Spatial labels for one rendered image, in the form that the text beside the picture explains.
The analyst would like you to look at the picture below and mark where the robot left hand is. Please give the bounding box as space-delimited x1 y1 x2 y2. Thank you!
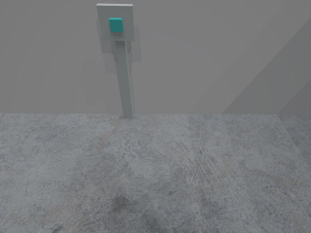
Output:
38 221 64 233

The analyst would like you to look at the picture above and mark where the button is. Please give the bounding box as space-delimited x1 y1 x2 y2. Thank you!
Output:
109 17 123 32

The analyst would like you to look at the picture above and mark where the panel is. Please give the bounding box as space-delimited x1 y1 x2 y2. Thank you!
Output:
96 3 135 119

